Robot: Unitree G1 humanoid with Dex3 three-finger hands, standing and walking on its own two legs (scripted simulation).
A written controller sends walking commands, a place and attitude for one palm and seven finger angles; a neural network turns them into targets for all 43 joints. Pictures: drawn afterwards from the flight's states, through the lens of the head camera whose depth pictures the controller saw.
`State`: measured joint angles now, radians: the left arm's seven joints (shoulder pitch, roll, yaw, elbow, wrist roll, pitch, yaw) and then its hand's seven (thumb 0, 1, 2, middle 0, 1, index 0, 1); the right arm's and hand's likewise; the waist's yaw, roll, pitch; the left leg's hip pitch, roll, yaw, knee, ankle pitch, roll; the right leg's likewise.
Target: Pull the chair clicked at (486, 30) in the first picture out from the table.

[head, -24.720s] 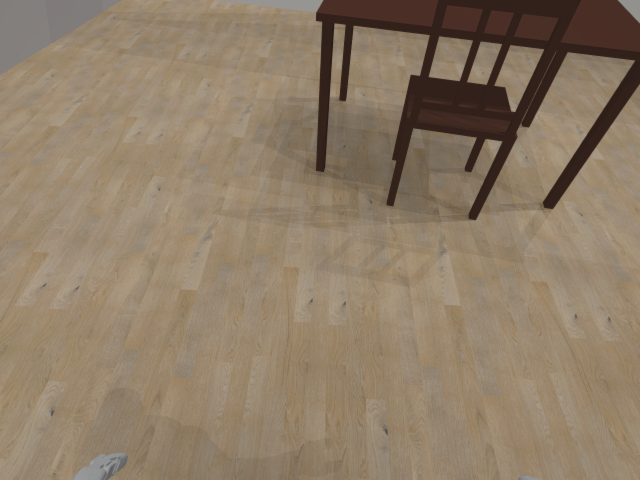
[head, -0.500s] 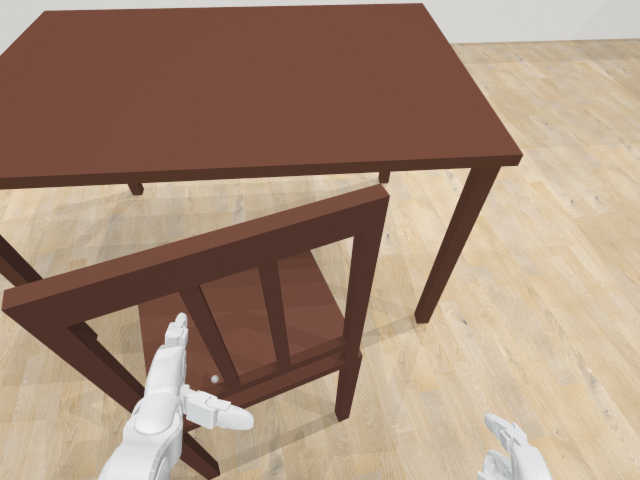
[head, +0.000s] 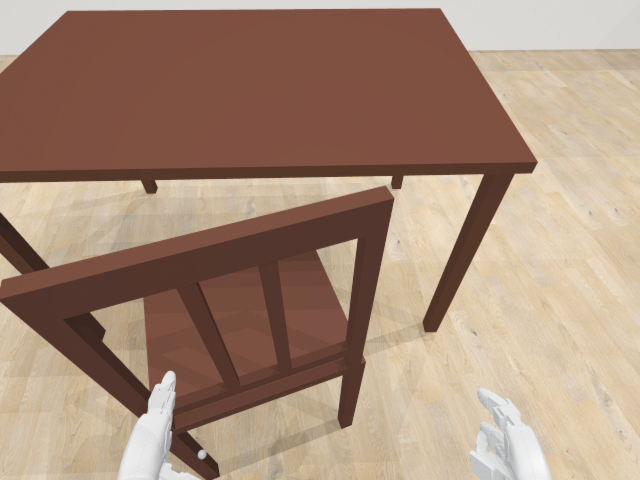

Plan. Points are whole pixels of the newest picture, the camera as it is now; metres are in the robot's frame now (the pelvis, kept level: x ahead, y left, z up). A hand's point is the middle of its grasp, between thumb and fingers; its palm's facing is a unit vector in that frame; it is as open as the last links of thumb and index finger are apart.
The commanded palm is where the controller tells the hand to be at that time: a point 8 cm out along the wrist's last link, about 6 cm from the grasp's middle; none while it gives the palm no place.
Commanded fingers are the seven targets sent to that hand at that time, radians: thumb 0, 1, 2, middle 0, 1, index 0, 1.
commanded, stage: draw the hand back to the body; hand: left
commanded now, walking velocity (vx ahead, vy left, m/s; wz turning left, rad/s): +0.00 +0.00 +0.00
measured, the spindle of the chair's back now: (214, 342) +0.31 +0.16 -0.03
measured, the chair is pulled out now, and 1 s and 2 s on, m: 0.19 0.19 0.18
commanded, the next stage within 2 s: step back with the hand held close in 1.70 s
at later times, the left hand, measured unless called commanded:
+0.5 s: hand (171, 442) +0.16 +0.16 +0.06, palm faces +0.03 -1.00 -0.10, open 17.5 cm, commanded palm +0.13 +0.22 +0.08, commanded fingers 0.00 -0.55 0.20 0.00 0.00 0.00 0.00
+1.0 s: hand (77, 428) +0.16 +0.22 +0.11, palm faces +0.21 -0.88 -0.43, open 13.0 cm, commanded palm +0.13 +0.28 +0.17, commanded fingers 0.00 0.36 0.64 -0.12 -0.19 -0.12 -0.19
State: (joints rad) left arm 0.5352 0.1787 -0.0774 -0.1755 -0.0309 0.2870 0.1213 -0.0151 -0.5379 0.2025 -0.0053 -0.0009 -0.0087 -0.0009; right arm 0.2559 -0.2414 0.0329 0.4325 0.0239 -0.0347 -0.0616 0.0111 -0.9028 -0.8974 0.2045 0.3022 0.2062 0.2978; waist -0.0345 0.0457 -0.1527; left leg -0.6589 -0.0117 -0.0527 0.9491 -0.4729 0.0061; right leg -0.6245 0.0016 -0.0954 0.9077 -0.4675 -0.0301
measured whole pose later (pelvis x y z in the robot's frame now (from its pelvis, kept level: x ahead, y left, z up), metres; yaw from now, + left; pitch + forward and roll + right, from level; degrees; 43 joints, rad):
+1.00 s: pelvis +0.00 +0.00 +0.03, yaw +0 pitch +1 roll -1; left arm 0.67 0.37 0.12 -0.42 -0.06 0.03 0.12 -0.01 0.01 0.47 -0.09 -0.12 -0.26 -0.20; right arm 0.20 -0.22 0.04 0.56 0.04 -0.13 -0.13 0.01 -0.90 -0.90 0.20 0.30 0.20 0.30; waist 0.04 0.06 -0.03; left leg -0.34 -0.01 -0.04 0.70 -0.38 0.01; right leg -0.31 0.00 -0.08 0.67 -0.37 -0.02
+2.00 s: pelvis -0.01 +0.01 +0.05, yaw +0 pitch -1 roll -1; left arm 0.49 0.38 0.39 -0.46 -0.08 -0.15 0.12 0.01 0.89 0.90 -0.21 -0.30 -0.21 -0.30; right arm 0.15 -0.23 0.02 0.61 0.01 -0.10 -0.07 0.01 -0.90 -0.90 0.20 0.30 0.21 0.30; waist 0.02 0.06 0.04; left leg -0.21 -0.01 -0.04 0.49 -0.26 0.01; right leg -0.17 0.01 -0.08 0.43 -0.24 -0.02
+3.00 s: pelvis -0.13 +0.02 +0.03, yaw +2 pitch +1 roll -3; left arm 0.56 0.44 0.41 -0.61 -0.06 -0.16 0.14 0.01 0.88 0.90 -0.21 -0.30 -0.22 -0.30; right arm 0.15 -0.21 -0.03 0.63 0.02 -0.06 -0.08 0.01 -0.90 -0.90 0.21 0.30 0.21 0.30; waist -0.02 -0.01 0.01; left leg -0.45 -0.01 -0.04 0.68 -0.25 0.01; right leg -0.38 0.04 -0.02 0.60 -0.24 0.00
